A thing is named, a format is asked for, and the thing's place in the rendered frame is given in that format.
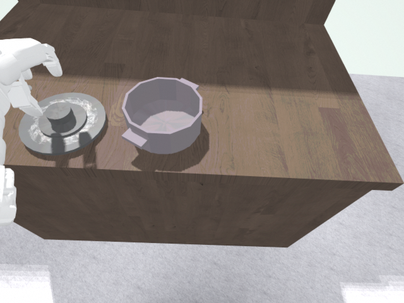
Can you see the knob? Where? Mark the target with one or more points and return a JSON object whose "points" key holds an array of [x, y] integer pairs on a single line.
{"points": [[59, 113]]}

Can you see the pot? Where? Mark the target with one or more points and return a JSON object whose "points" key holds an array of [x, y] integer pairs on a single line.
{"points": [[163, 115]]}

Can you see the table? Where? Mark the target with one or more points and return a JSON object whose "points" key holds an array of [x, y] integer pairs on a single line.
{"points": [[286, 141]]}

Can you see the left robot upper arm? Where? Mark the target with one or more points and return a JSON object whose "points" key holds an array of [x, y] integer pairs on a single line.
{"points": [[7, 196]]}

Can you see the lid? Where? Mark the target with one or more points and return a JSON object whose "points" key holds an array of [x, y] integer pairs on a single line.
{"points": [[43, 137]]}

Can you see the robot left hand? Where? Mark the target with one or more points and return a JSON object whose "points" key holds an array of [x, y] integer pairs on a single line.
{"points": [[29, 53]]}

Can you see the robot left forearm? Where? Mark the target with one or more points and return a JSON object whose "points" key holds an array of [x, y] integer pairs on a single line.
{"points": [[10, 72]]}

